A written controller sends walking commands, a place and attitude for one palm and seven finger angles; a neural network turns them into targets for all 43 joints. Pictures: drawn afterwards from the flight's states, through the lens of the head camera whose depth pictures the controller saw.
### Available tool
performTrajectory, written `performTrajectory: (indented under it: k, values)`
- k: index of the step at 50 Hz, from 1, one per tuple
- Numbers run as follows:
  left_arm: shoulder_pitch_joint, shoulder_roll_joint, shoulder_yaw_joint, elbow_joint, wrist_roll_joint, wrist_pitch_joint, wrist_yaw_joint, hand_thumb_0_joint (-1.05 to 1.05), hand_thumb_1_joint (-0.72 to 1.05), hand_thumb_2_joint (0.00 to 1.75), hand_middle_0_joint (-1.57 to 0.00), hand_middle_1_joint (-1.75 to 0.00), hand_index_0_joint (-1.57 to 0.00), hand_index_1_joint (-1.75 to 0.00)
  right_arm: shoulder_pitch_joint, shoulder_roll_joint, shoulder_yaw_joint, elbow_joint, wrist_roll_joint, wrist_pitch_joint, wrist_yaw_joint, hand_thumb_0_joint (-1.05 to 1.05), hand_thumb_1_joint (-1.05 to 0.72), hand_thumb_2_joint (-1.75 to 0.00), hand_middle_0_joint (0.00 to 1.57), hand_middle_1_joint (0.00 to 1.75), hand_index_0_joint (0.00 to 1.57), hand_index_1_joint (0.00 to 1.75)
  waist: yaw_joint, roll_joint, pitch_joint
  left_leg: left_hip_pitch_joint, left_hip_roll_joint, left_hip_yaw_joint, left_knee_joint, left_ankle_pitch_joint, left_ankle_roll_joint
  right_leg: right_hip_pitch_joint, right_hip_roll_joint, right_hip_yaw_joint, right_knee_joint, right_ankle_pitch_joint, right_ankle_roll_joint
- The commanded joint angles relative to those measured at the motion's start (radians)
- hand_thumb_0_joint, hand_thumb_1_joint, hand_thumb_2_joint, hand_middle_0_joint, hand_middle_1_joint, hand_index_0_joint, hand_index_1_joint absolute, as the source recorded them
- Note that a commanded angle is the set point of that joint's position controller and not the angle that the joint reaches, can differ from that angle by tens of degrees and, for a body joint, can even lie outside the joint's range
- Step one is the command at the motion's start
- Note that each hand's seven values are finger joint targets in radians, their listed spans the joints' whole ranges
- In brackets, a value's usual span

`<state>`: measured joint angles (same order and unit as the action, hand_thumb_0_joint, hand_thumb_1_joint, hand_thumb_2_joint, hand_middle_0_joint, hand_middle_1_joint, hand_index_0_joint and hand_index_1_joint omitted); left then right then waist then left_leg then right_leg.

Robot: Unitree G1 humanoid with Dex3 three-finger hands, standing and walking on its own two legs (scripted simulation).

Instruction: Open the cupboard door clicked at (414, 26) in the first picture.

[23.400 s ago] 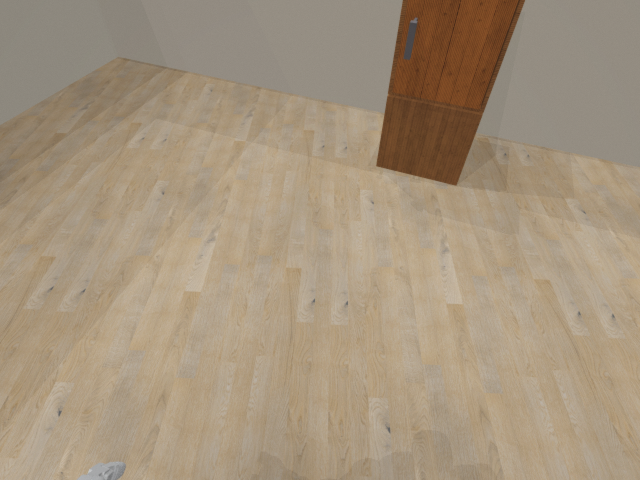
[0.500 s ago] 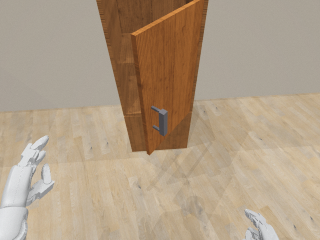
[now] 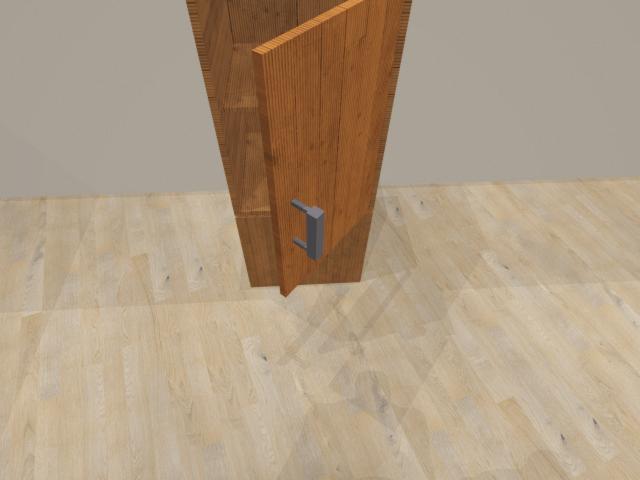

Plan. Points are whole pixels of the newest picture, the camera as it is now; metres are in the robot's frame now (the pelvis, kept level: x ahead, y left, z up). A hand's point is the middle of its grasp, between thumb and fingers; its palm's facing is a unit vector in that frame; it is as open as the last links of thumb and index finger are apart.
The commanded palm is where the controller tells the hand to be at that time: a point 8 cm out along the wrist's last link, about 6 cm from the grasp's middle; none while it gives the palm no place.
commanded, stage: let the arm hang, fingers relaxed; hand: left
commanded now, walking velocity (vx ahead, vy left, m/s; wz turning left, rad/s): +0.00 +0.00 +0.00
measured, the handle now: (306, 229) +0.57 +0.06 -0.11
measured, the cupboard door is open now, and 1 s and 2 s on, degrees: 49 49 49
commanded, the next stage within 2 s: look to check the result in 0.52 s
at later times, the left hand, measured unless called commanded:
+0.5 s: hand out of the picture +0.01 +0.15 -0.18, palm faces +0.03 -0.98 -0.18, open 7.3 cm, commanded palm none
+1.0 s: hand out of the picture +0.00 +0.13 -0.17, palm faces +0.04 -0.98 -0.19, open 7.4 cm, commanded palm none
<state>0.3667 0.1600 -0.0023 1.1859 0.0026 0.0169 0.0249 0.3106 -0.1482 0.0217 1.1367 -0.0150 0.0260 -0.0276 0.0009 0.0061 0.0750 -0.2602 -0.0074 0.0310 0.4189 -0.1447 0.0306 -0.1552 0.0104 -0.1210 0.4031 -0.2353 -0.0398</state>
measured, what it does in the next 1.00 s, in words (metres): stands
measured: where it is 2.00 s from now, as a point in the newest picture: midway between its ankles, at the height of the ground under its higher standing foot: outside the picture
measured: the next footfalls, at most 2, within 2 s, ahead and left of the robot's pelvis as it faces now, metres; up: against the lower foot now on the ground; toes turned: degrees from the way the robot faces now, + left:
right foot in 1.94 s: +0.03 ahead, -0.19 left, +0.00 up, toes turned -22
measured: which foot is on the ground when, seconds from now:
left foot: down 0.00-1.00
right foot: down 0.00-1.00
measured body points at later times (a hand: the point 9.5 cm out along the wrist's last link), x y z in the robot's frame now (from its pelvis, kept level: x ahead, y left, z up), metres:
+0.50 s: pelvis +0.01 -0.01 +0.00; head +0.02 -0.02 +0.45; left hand +0.01 +0.20 -0.16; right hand -0.02 -0.22 -0.17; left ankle +0.05 +0.10 -0.74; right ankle -0.01 -0.09 -0.74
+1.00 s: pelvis +0.03 -0.03 +0.00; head +0.04 -0.03 +0.45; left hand +0.00 +0.19 -0.16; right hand +0.01 -0.23 -0.17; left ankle +0.05 +0.10 -0.74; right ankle -0.01 -0.09 -0.74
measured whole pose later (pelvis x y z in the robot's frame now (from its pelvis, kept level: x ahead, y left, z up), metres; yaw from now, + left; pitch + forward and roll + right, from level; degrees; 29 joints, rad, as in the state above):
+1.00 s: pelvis +0.03 -0.03 +0.00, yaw -1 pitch -1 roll +0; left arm 0.32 0.11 0.01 1.16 0.00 -0.01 0.04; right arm 0.28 -0.12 0.01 1.15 -0.02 0.00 -0.04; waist 0.00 0.01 0.05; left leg -0.20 0.01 0.03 0.40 -0.18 -0.01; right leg -0.10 0.03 -0.11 0.39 -0.27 -0.07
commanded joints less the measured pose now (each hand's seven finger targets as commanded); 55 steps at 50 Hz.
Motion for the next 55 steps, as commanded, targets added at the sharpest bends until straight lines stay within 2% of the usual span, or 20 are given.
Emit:
performTrajectory:
  k: [1,8,16,19,22,29,30,35,45,52,55]
  values:
    - [0.035,0.078,0.015,-0.037,0.003,-0.023,0.008,0.0,0.9,0.9,-0.2,-0.3,-0.2,-0.3,0.056,-0.089,-0.024,-0.026,-0.004,-0.019,-0.013,0.0,-0.9,-0.9,0.2,0.3,0.2,0.3,-0.008,-0.013,-0.006,0.021,0.105,-0.121,-0.093,-0.062,0.014,-0.056,-0.122,0.133,-0.105,-0.065,-0.021]
    - [0.041,0.058,0.02,-0.046,0.004,-0.023,0.014,0.0,0.9,0.9,-0.2,-0.3,-0.2,-0.3,0.075,-0.053,-0.027,-0.01,-0.007,-0.019,-0.011,0.0,-0.9,-0.9,0.2,0.3,0.2,0.3,-0.006,-0.039,0.033,0.007,0.1,-0.112,-0.095,-0.074,0.015,-0.082,-0.121,0.137,-0.099,-0.083,-0.02]
    - [0.022,0.049,0.028,-0.061,0.005,-0.027,0.017,0.0,0.9,0.9,-0.2,-0.3,-0.2,-0.3,0.076,-0.033,-0.026,-0.002,-0.009,-0.027,-0.012,0.0,-0.9,-0.9,0.2,0.3,0.2,0.3,-0.003,-0.002,0.034,0.007,0.098,-0.105,-0.09,-0.029,0.011,-0.065,-0.122,0.137,-0.091,-0.041,-0.02]
    - [0.017,0.051,0.028,-0.059,0.003,-0.031,0.016,0.0,0.9,0.9,-0.2,-0.3,-0.2,-0.3,0.073,-0.033,-0.025,-0.002,-0.008,-0.031,-0.014,0.0,-0.9,-0.9,0.2,0.3,0.2,0.3,-0.003,0.015,0.025,0.021,0.098,-0.1,-0.084,0.019,0.009,-0.049,-0.123,0.142,-0.092,-0.002,-0.02]
    - [0.017,0.053,0.029,-0.061,0.003,-0.033,0.016,0.0,0.9,0.9,-0.2,-0.3,-0.2,-0.3,0.075,-0.035,-0.024,-0.002,-0.007,-0.032,-0.015,0.0,-0.9,-0.9,0.2,0.3,0.2,0.3,-0.001,0.007,0.016,0.028,0.101,-0.096,-0.075,0.053,0.007,-0.03,-0.127,0.141,-0.098,0.026,-0.018]
    - [0.014,0.057,0.025,-0.056,0.001,-0.035,0.015,0.0,0.9,0.9,-0.2,-0.3,-0.2,-0.3,0.065,-0.045,-0.024,0.0,-0.005,-0.029,-0.016,0.0,-0.9,-0.9,0.2,0.3,0.2,0.3,-0.007,0.019,0.021,0.057,0.101,-0.089,-0.069,0.057,0.003,-0.039,-0.129,0.146,-0.119,0.029,-0.019]
    - [0.017,0.055,0.025,-0.053,0.001,-0.034,0.016,0.0,0.9,0.9,-0.2,-0.3,-0.2,-0.3,0.063,-0.044,-0.024,-0.003,-0.004,-0.027,-0.016,0.0,-0.9,-0.9,0.2,0.3,0.2,0.3,-0.005,0.002,0.023,0.061,0.102,-0.089,-0.065,0.049,0.003,-0.044,-0.126,0.143,-0.121,0.014,-0.018]
    - [0.025,0.051,0.024,-0.05,0.001,-0.035,0.016,0.0,0.9,0.9,-0.2,-0.3,-0.2,-0.3,0.058,-0.049,-0.024,-0.002,-0.004,-0.026,-0.018,0.0,-0.9,-0.9,0.2,0.3,0.2,0.3,-0.005,0.004,0.024,0.07,0.102,-0.085,-0.063,0.049,0.003,-0.044,-0.125,0.143,-0.127,0.015,-0.018]
    - [0.033,0.048,0.023,-0.045,0.001,-0.038,0.018,0.0,0.9,0.9,-0.2,-0.3,-0.2,-0.3,0.052,-0.054,-0.024,-0.001,-0.003,-0.03,-0.021,0.0,-0.9,-0.9,0.2,0.3,0.2,0.3,-0.005,-0.009,0.001,0.091,0.107,-0.084,-0.057,0.093,0.004,-0.019,-0.124,0.142,-0.12,0.082,-0.013]
    - [0.032,0.051,0.022,-0.046,0.001,-0.037,0.019,0.0,0.9,0.9,-0.2,-0.3,-0.2,-0.3,0.048,-0.05,-0.023,0.007,-0.004,-0.027,-0.021,0.0,-0.9,-0.9,0.2,0.3,0.2,0.3,-0.005,-0.013,0.027,0.085,0.105,-0.076,-0.056,0.095,0.0,-0.018,-0.128,0.141,-0.124,0.111,-0.006]
    - [0.036,0.051,0.023,-0.047,0.001,-0.037,0.021,0.0,0.9,0.9,-0.2,-0.3,-0.2,-0.3,0.046,-0.052,-0.024,0.004,-0.004,-0.025,-0.021,0.0,-0.9,-0.9,0.2,0.3,0.2,0.3,-0.002,-0.017,0.017,0.089,0.103,-0.072,-0.045,0.089,0.0,-0.014,-0.129,0.141,-0.128,0.119,0.001]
